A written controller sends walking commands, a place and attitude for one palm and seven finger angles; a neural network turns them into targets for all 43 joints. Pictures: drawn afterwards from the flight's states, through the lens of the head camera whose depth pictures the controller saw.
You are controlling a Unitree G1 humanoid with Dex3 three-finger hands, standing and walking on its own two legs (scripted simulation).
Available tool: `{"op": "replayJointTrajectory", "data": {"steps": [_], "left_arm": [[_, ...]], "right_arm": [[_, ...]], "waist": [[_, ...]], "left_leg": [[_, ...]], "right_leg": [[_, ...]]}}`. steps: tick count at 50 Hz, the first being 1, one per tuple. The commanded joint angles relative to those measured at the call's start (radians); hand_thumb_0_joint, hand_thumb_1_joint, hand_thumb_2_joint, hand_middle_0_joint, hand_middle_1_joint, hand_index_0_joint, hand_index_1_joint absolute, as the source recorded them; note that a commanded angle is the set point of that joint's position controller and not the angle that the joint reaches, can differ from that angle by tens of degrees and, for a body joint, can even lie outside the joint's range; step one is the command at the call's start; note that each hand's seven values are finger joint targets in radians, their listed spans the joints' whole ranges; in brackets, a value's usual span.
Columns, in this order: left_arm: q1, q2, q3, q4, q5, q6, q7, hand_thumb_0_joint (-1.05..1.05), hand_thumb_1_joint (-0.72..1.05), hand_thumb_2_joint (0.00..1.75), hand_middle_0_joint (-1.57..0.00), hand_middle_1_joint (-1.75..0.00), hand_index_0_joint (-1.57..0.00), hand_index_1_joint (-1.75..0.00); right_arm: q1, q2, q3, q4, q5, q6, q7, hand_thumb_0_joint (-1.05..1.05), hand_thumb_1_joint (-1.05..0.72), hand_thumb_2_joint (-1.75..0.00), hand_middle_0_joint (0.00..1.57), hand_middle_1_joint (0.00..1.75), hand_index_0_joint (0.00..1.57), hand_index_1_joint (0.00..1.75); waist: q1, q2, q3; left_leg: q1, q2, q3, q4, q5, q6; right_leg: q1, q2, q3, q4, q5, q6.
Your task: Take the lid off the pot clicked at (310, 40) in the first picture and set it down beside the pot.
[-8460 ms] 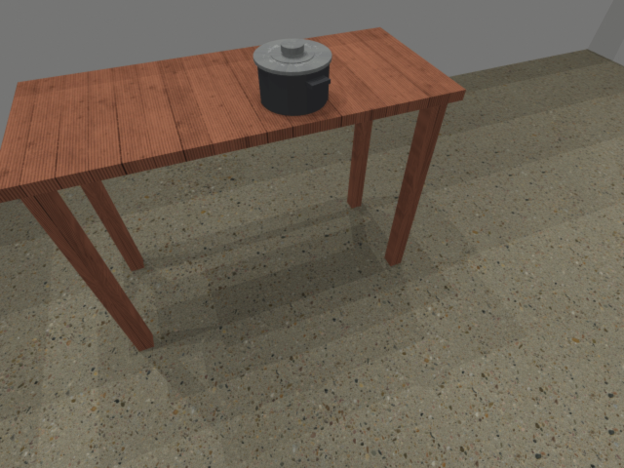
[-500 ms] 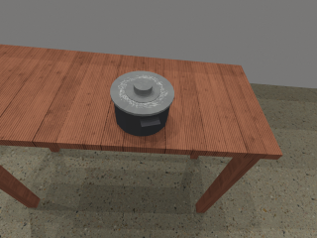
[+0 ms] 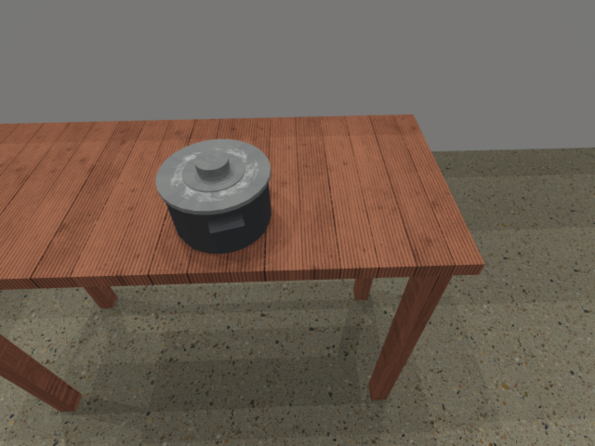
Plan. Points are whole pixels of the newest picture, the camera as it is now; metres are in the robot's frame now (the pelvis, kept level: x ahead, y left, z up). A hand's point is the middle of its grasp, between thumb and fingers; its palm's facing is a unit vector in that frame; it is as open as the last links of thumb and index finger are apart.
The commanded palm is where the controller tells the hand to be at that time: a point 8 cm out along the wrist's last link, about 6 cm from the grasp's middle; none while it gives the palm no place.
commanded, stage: come to a stop and stand still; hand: left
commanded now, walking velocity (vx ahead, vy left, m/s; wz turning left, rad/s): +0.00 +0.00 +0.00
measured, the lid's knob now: (212, 163) +0.50 +0.16 +0.12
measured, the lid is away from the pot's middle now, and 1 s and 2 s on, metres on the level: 0.00 0.00 0.00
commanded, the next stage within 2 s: look again from close up in 0.12 s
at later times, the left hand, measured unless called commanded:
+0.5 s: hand out of the picture -0.03 +0.21 -0.19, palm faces +0.05 -0.98 -0.17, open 7.4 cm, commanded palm none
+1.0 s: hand out of the picture -0.02 +0.26 -0.18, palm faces +0.00 -0.98 -0.20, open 7.4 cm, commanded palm none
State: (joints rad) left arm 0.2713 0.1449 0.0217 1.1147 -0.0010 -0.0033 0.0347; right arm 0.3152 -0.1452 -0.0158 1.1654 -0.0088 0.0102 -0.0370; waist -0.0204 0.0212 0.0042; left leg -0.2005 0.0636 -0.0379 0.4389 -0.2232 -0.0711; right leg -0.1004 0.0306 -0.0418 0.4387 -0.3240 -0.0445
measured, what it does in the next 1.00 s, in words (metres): shifts its weight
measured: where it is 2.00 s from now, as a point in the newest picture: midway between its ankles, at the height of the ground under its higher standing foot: outside the picture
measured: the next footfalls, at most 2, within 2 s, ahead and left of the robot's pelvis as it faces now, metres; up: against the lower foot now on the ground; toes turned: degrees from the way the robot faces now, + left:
none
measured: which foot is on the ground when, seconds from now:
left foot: down 0.00-1.00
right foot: down 0.00-1.00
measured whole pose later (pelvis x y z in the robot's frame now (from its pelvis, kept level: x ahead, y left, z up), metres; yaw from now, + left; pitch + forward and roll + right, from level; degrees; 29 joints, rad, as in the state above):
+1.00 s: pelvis -0.01 +0.08 +0.00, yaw -1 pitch +0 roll -1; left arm 0.32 0.20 0.00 1.04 0.02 0.00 0.04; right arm 0.23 -0.17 0.00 1.05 0.00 -0.01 -0.01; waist 0.01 -0.04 0.03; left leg -0.27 -0.07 0.06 0.48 -0.22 0.10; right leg -0.16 -0.07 0.01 0.45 -0.30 0.06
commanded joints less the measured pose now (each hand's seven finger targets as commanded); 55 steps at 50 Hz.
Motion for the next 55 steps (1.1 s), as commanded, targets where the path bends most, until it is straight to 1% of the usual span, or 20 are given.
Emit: {"op": "replayJointTrajectory", "data": {"steps": [1, 6, 10, 11, 12, 13, 15, 17, 18, 19, 20, 21, 22, 24, 26, 28, 33, 38, 51, 55], "left_arm": [[0.057, 0.118, 0.020, -0.024, 0.002, -0.016, 0.001, 0.00, 0.90, 0.90, -0.20, -0.30, -0.20, -0.30], [0.078, 0.103, 0.020, -0.015, 0.004, -0.020, 0.002, 0.00, 0.90, 0.90, -0.20, -0.30, -0.20, -0.30], [0.094, 0.094, 0.020, -0.009, 0.006, -0.020, 0.004, 0.00, 0.90, 0.90, -0.20, -0.30, -0.20, -0.30], [0.224, 0.120, 0.022, 0.022, 0.025, -0.058, 0.047, 0.00, 0.90, 0.90, -0.20, -0.30, -0.20, -0.30], [0.205, 0.169, 0.027, -0.005, 0.019, -0.051, 0.046, 0.00, 0.90, 0.90, -0.20, -0.30, -0.20, -0.30], [0.220, 0.161, 0.022, -0.022, 0.016, -0.051, 0.045, 0.00, 0.90, 0.90, -0.20, -0.30, -0.20, -0.30], [0.169, 0.135, 0.016, -0.049, 0.020, -0.048, 0.041, 0.00, 0.90, 0.90, -0.20, -0.30, -0.20, -0.30], [0.097, 0.134, 0.010, -0.094, 0.018, -0.034, 0.033, 0.00, 0.90, 0.90, -0.20, -0.30, -0.20, -0.30], [0.090, 0.120, 0.008, -0.103, 0.016, -0.029, 0.033, 0.00, 0.90, 0.90, -0.20, -0.30, -0.20, -0.30], [0.103, 0.100, 0.007, -0.103, 0.017, -0.024, 0.032, 0.00, 0.90, 0.90, -0.20, -0.30, -0.20, -0.30], [0.130, 0.088, 0.002, -0.097, 0.017, -0.018, 0.031, 0.00, 0.90, 0.90, -0.20, -0.30, -0.20, -0.30], [0.147, 0.078, 0.002, -0.094, 0.021, -0.017, 0.032, 0.00, 0.90, 0.90, -0.20, -0.30, -0.20, -0.30], [0.132, 0.091, 0.002, -0.099, 0.021, -0.009, 0.028, 0.00, 0.90, 0.90, -0.20, -0.30, -0.20, -0.30], [0.140, 0.101, -0.004, -0.096, 0.024, -0.001, 0.024, 0.00, 0.90, 0.90, -0.20, -0.30, -0.20, -0.30], [0.146, 0.104, -0.007, -0.095, 0.027, -0.003, 0.020, 0.00, 0.90, 0.90, -0.20, -0.30, -0.20, -0.30], [0.134, 0.113, -0.005, -0.106, 0.025, 0.000, 0.016, 0.00, 0.90, 0.90, -0.20, -0.30, -0.20, -0.30], [0.133, 0.121, -0.006, -0.122, 0.025, -0.003, 0.013, 0.00, 0.90, 0.90, -0.20, -0.30, -0.20, -0.30], [0.125, 0.133, -0.006, -0.122, 0.024, -0.007, 0.012, 0.00, 0.90, 0.90, -0.20, -0.30, -0.20, -0.30], [0.126, 0.143, -0.012, -0.091, 0.017, -0.009, 0.013, 0.00, 0.90, 0.90, -0.20, -0.30, -0.20, -0.30], [0.125, 0.139, -0.014, -0.081, 0.017, -0.006, 0.012, 0.00, 0.90, 0.90, -0.20, -0.30, -0.20, -0.30]], "right_arm": [[0.036, -0.062, -0.011, -0.021, -0.003, -0.012, -0.004, 0.00, -0.90, -0.90, 0.20, 0.30, 0.20, 0.30], [0.027, -0.066, -0.013, -0.025, -0.001, -0.017, -0.008, 0.00, -0.90, -0.90, 0.20, 0.30, 0.20, 0.30], [0.013, -0.064, -0.014, -0.028, 0.001, -0.020, -0.010, 0.00, -0.90, -0.90, 0.20, 0.30, 0.20, 0.30], [-0.136, -0.083, -0.011, -0.123, 0.006, -0.034, 0.001, 0.00, -0.90, -0.90, 0.20, 0.30, 0.20, 0.30], [-0.106, -0.060, -0.014, -0.164, 0.009, -0.016, 0.002, 0.00, -0.90, -0.90, 0.20, 0.30, 0.20, 0.30], [-0.093, -0.030, -0.015, -0.162, 0.005, -0.016, -0.004, 0.00, -0.90, -0.90, 0.20, 0.30, 0.20, 0.30], [-0.074, -0.046, -0.020, -0.171, 0.010, -0.023, 0.003, 0.00, -0.90, -0.90, 0.20, 0.30, 0.20, 0.30], [-0.030, -0.054, -0.023, -0.163, 0.008, -0.023, 0.008, 0.00, -0.90, -0.90, 0.20, 0.30, 0.20, 0.30], [-0.020, -0.068, -0.024, -0.163, 0.006, -0.028, 0.009, 0.00, -0.90, -0.90, 0.20, 0.30, 0.20, 0.30], [-0.021, -0.102, -0.029, -0.161, 0.001, -0.034, 0.007, 0.00, -0.90, -0.90, 0.20, 0.30, 0.20, 0.30], [-0.037, -0.121, -0.026, -0.168, -0.001, -0.033, 0.004, 0.00, -0.90, -0.90, 0.20, 0.30, 0.20, 0.30], [-0.050, -0.128, -0.025, -0.177, -0.004, -0.029, 0.005, 0.00, -0.90, -0.90, 0.20, 0.30, 0.20, 0.30], [-0.063, -0.126, -0.022, -0.186, -0.005, -0.028, 0.004, 0.00, -0.90, -0.90, 0.20, 0.30, 0.20, 0.30], [-0.077, -0.136, -0.019, -0.197, -0.003, -0.025, 0.006, 0.00, -0.90, -0.90, 0.20, 0.30, 0.20, 0.30], [-0.098, -0.139, -0.018, -0.206, -0.001, -0.023, 0.010, 0.00, -0.90, -0.90, 0.20, 0.30, 0.20, 0.30], [-0.091, -0.149, -0.019, -0.215, -0.003, -0.024, 0.011, 0.00, -0.90, -0.90, 0.20, 0.30, 0.20, 0.30], [-0.084, -0.163, -0.024, -0.218, -0.001, -0.031, 0.014, 0.00, -0.90, -0.90, 0.20, 0.30, 0.20, 0.30], [-0.084, -0.157, -0.020, -0.209, 0.002, -0.035, 0.016, 0.00, -0.90, -0.90, 0.20, 0.30, 0.20, 0.30], [-0.062, -0.149, -0.011, -0.155, 0.007, -0.040, 0.015, 0.00, -0.90, -0.90, 0.20, 0.30, 0.20, 0.30], [-0.059, -0.145, -0.011, -0.145, 0.007, -0.039, 0.013, 0.00, -0.90, -0.90, 0.20, 0.30, 0.20, 0.30]], "waist": [[0.011, -0.016, 0.091], [0.013, -0.034, 0.042], [0.018, -0.027, 0.053], [0.091, -0.182, 0.119], [0.044, -0.131, 0.088], [0.051, -0.147, 0.027], [0.025, -0.199, -0.028], [-0.005, -0.134, -0.051], [-0.010, -0.080, -0.034], [-0.002, 0.018, -0.022], [0.017, 0.041, 0.002], [0.025, 0.008, 0.046], [0.025, 0.085, 0.053], [0.029, 0.147, 0.106], [0.037, 0.087, 0.130], [0.034, 0.067, 0.106], [0.035, 0.028, 0.017], [0.036, -0.021, 0.021], [0.033, -0.003, 0.016], [0.035, 0.014, 0.040]], "left_leg": [[0.023, 0.011, 0.004, -0.016, 0.150, 0.053], [0.052, 0.017, 0.003, -0.009, 0.187, 0.055], [0.053, 0.020, 0.002, -0.009, 0.209, 0.058], [-0.133, -0.006, 0.074, 0.285, 0.040, 0.039], [-0.213, -0.041, 0.048, 0.284, -0.163, 0.038], [-0.220, -0.040, 0.054, 0.269, -0.177, 0.063], [-0.169, -0.034, 0.055, 0.249, -0.151, 0.076], [-0.019, -0.048, 0.070, 0.110, -0.016, 0.075], [0.022, -0.025, 0.030, 0.073, 0.056, 0.082], [0.033, 0.036, -0.034, 0.063, 0.175, 0.105], [0.002, 0.071, -0.070, 0.045, 0.194, 0.127], [-0.031, 0.073, -0.063, 0.043, 0.148, 0.132], [-0.031, 0.064, -0.084, 0.023, 0.117, 0.130], [-0.097, 0.069, -0.129, -0.056, -0.023, 0.138], [-0.135, 0.052, -0.129, -0.076, -0.107, 0.137], [-0.118, 0.052, -0.141, -0.100, -0.143, 0.136], [-0.041, 0.063, -0.151, -0.124, -0.098, 0.142], [-0.026, 0.048, -0.125, -0.109, -0.022, 0.139], [0.022, 0.030, -0.085, -0.085, 0.117, 0.133], [0.011, 0.031, -0.091, -0.103, 0.077, 0.133]], "right_leg": [[-0.115, -0.132, 0.117, -0.141, 0.208, -0.004], [-0.085, -0.130, 0.109, -0.116, 0.310, -0.003], [-0.085, -0.127, 0.100, -0.104, 0.345, 0.002], [-0.070, -0.219, 0.239, -0.122, 1.011, 0.123], [0.077, -0.276, 0.217, -0.040, 1.235, 0.081], [0.111, -0.284, 0.212, -0.011, 1.222, 0.065], [0.084, -0.251, 0.161, 0.010, 0.983, -0.043], [-0.025, -0.201, 0.122, 0.033, 0.632, -0.038], [-0.093, -0.165, 0.110, 0.048, 0.444, -0.017], [-0.136, -0.125, 0.092, 0.058, 0.291, 0.004], [-0.138, -0.102, 0.077, 0.022, 0.160, 0.013], [-0.149, -0.094, 0.087, -0.010, 0.108, 0.009], [-0.165, -0.088, 0.075, 0.006, 0.069, 0.007], [-0.159, -0.074, 0.057, 0.010, -0.014, 0.014], [-0.149, -0.077, 0.061, -0.004, 0.013, 0.014], [-0.151, -0.076, 0.051, 0.006, 0.010, 0.016], [-0.141, -0.085, 0.037, 0.018, 0.029, 0.028], [-0.134, -0.105, 0.052, -0.010, 0.072, 0.032], [-0.114, -0.126, 0.063, -0.027, 0.133, 0.036], [-0.119, -0.124, 0.061, -0.035, 0.109, 0.038]]}}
